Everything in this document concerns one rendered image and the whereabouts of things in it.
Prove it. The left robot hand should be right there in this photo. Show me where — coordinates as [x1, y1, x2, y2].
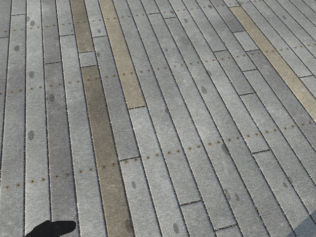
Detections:
[23, 220, 76, 237]

